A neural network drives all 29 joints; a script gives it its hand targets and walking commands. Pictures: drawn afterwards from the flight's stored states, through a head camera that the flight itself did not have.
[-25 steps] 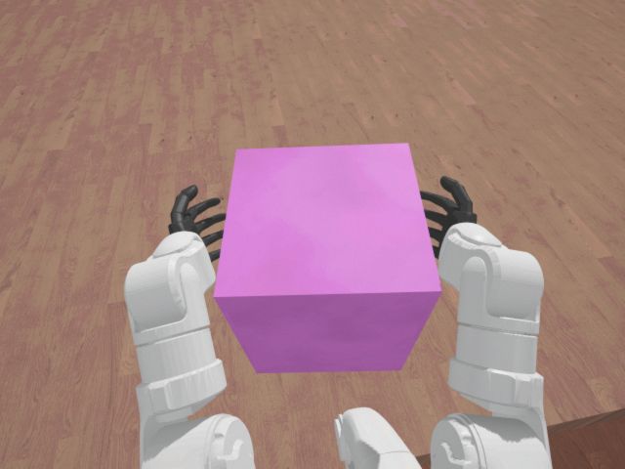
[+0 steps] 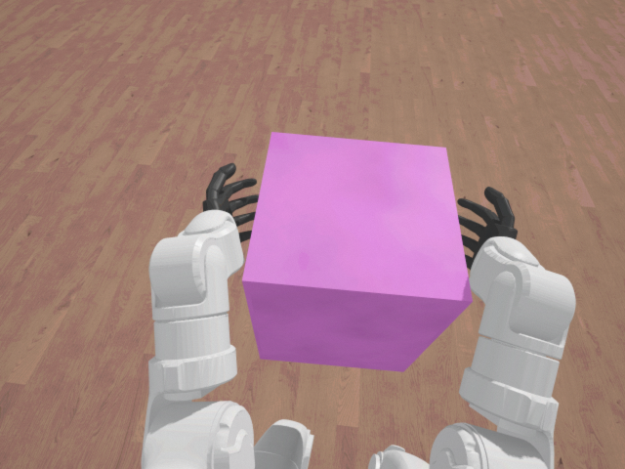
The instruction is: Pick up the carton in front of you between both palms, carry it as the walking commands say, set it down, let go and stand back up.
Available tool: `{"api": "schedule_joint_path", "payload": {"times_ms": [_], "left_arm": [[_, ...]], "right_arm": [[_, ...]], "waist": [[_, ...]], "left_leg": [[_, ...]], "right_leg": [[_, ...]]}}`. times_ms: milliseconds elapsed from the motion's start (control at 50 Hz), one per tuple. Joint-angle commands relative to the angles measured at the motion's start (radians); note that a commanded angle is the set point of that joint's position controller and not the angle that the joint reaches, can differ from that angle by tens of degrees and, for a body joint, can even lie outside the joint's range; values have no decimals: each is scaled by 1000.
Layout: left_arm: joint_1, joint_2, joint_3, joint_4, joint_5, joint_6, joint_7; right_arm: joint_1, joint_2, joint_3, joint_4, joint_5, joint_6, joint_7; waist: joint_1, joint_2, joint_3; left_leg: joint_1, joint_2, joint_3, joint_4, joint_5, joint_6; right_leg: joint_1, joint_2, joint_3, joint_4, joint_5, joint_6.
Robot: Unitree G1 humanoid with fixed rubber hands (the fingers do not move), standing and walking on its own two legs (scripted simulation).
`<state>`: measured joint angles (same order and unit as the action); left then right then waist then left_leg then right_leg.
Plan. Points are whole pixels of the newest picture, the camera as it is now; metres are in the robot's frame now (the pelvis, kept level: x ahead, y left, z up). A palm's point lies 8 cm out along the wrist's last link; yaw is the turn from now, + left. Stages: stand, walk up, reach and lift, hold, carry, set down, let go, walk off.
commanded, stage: carry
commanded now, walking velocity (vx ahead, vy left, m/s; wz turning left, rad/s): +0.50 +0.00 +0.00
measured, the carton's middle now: (344, 263) +0.36 +0.04 +0.06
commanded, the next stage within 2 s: none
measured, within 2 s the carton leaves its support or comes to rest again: neither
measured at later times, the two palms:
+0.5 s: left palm (274, 41) +0.66 +0.19 +0.20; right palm (475, 69) +0.63 -0.11 +0.20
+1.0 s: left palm (321, 16) +0.87 +0.15 +0.16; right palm (475, 35) +0.87 -0.15 +0.15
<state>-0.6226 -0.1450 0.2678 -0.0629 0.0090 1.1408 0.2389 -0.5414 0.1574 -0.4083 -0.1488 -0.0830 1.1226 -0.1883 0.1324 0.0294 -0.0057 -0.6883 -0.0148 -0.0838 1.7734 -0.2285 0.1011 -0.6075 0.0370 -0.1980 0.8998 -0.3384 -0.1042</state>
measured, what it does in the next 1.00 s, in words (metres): climbs: left foot, then right foot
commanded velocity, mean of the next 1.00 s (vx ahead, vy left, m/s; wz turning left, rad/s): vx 0.41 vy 0.00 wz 0.00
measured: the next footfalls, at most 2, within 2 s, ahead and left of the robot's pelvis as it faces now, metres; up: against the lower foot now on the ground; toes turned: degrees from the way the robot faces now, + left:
left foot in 0.34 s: +0.39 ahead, +0.13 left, +0.00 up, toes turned +5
right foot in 0.80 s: +0.65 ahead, -0.10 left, +0.00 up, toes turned -14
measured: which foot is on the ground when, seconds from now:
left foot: up 0.00-0.32, down 0.34-0.80, up 0.82-1.00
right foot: down 0.00-0.34, up 0.36-0.78, down 0.80-1.00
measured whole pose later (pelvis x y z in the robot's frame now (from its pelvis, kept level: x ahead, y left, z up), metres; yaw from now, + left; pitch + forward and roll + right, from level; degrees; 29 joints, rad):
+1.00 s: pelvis +0.61 +0.00 +0.07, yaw -1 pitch +5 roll +1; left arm -0.05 -0.13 0.08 -0.44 0.01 1.08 0.14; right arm -0.05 0.13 -0.07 -0.45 -0.02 1.10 -0.15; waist 0.01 0.00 -0.07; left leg -0.50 0.05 0.11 0.89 -0.36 -0.02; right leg -0.24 -0.05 -0.20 0.34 -0.19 -0.04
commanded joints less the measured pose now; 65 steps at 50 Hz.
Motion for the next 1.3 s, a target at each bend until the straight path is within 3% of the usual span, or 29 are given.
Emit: {"api": "schedule_joint_path", "payload": {"times_ms": [0, 100, 140, 220, 280, 300, 320, 340, 360, 400, 420, 460, 580, 660, 720, 760, 780, 800, 820, 860, 900, 920, 1020, 1120, 1140, 1160, 1180, 1200, 1280], "left_arm": [[-642, -809, -661, -107, -252, -31, -82], [-481, -671, -544, -14, -153, 3, -51], [-474, -647, -504, -5, -131, 15, -39], [-463, -570, -427, 44, -67, 43, -10], [-498, -544, -401, 53, -59, 48, 7], [-525, -545, -404, 43, -61, 52, 11], [-561, -550, -398, 46, -74, 57, 12], [-541, -587, -401, 48, -88, 65, 7], [-632, -609, -422, 29, -111, 61, 4], [-679, -706, -454, 33, -144, 50, -16], [-617, -731, -447, 74, -127, 40, -25], [-609, -803, -483, 47, -124, 7, -41], [-447, -841, -552, 45, -82, -61, -60], [-299, -880, -629, -8, -103, -91, -82], [-182, -853, -677, -113, -128, -97, -94], [-124, -847, -711, -216, -144, -97, -95], [-38, -824, -707, -237, -137, -89, -98], [68, -794, -679, -243, -128, -79, -95], [106, -774, -668, -262, -108, -82, -88], [172, -829, -675, -312, -121, -67, -103], [194, -862, -712, -428, -152, -75, -128], [187, -869, -730, -475, -165, -78, -133], [341, -760, -772, -595, -195, -54, -150], [349, -605, -771, -594, -196, 4, -129], [340, -570, -762, -594, -188, 17, -121], [321, -528, -746, -598, -187, 32, -111], [348, -514, -749, -579, -198, 48, -106], [345, -514, -755, -589, -201, 56, -104], [352, -585, -739, -519, -172, 52, -101]], "right_arm": [[-600, 640, 617, -15, 143, -16, 3], [-572, 597, 657, -4, 170, 16, -9], [-644, 594, 661, -24, 201, 28, -13], [-644, 568, 620, 62, 209, 58, -17], [-658, 577, 590, 116, 221, 68, -25], [-636, 567, 572, 148, 218, 72, -31], [-632, 552, 555, 147, 207, 70, -39], [-637, 541, 553, 142, 188, 67, -51], [-668, 574, 558, 135, 188, 66, -48], [-700, 646, 584, 72, 201, 48, -32], [-702, 662, 593, 47, 198, 35, -23], [-707, 732, 629, 20, 204, 5, -1], [-562, 800, 718, 31, 189, -59, 38], [-387, 797, 753, -25, 163, -90, 50], [-208, 806, 781, -63, 174, -93, 59], [-129, 806, 807, -121, 184, -83, 59], [-82, 788, 828, -153, 195, -76, 58], [-52, 769, 850, -205, 214, -62, 54], [-25, 779, 878, -248, 222, -50, 56], [-42, 808, 915, -337, 257, -43, 67], [33, 832, 926, -400, 269, -51, 84], [55, 855, 936, -425, 272, -51, 88], [263, 775, 937, -482, 232, -25, 74], [269, 598, 910, -500, 217, 31, 57], [269, 553, 886, -497, 209, 47, 54], [253, 532, 869, -491, 213, 55, 50], [297, 501, 848, -456, 207, 57, 38], [317, 518, 840, -442, 210, 57, 34], [303, 586, 847, -399, 219, 58, 41]], "waist": [[-66, -14, -434], [-69, -139, -374], [-83, -142, -328], [-79, -187, -280], [-123, -165, -334], [-149, -103, -403], [-176, 34, -453], [-166, 309, -520], [-172, 261, -490], [-183, 75, -445], [-177, 37, -453], [-158, 51, -468], [-143, 101, -403], [-151, 112, -377], [-161, 156, -333], [-147, 103, -360], [-132, 58, -416], [-104, -100, -494], [-104, -351, -537], [-97, -220, -458], [-113, -87, -428], [-118, -93, -404], [-121, -217, -352], [-124, -128, -238], [-124, -109, -243], [-123, -3, -270], [-132, 112, -328], [-132, 134, -348], [-132, 69, -327]], "left_leg": [[-195, 66, -9, -188, -265, -1], [-199, 128, 109, -651, 24, -33], [-27, 101, 178, -893, 92, -42], [99, 56, 229, -1173, 181, -62], [331, -7, 295, -1311, 159, -50], [530, 9, 270, -1309, 130, -34], [695, 200, 1, -1340, 96, -11], [883, 425, -449, -1443, 51, 140], [921, 426, -502, -1476, 48, 182], [810, 370, -321, -1451, 111, 126], [779, 356, -246, -1478, 104, 101], [750, 316, -131, -1511, 76, 59], [801, 272, 43, -1581, 252, 45], [892, 228, 138, -1530, 478, 17], [876, 232, 170, -1500, 516, -11], [770, 205, 249, -1321, 582, -49], [604, 192, 264, -1172, 456, -71], [393, 141, 276, -907, 200, -103], [55, 27, 227, -694, -156, -129], [-84, 64, 116, -536, -282, -113], [-23, 128, 105, -704, -183, -112], [50, 130, 122, -812, -150, -117], [210, 37, 258, -1172, 45, -134], [526, 76, 291, -1422, 412, -130], [622, 143, 244, -1401, 553, -121], [718, 281, 125, -1335, 857, -60], [790, 337, 36, -1313, 884, 29], [744, 345, 20, -1350, 803, 47], [641, 245, 139, -1325, 674, -39]], "right_leg": [[518, -287, 537, -402, 102, -165], [565, -232, 346, -540, 242, -121], [468, -190, 234, -583, 300, -92], [519, -207, 181, -597, 326, -53], [539, -201, 126, -393, 553, 5], [454, -170, 74, -223, 542, 48], [295, -128, 59, 20, 299, 102], [7, -11, 96, 246, -21, 127], [-140, -6, 173, 378, -154, 104], [-163, -91, 221, 388, -46, 70], [-152, -121, 231, 349, 4, 70], [-96, -125, 209, 248, 62, 84], [-66, -129, 124, -141, 178, 140], [-7, -84, 52, -362, 255, 127], [98, -60, -7, -475, 292, 113], [361, -34, -60, -548, 316, 95], [590, -94, 19, -533, 242, 72], [796, -305, 321, -539, 192, 10], [1024, -475, 672, -586, 233, -136], [957, -460, 526, -559, 653, -141], [848, -407, 345, -576, 768, -55], [770, -379, 283, -594, 784, -18], [680, -276, 46, -569, 963, 26], [428, -208, -14, -469, 485, 107], [349, -199, -7, -422, 375, 126], [269, -161, 19, -342, 108, 157], [242, -156, 72, -328, -46, 167], [273, -153, 77, -346, -97, 167], [399, -162, 83, -501, 88, 174]]}}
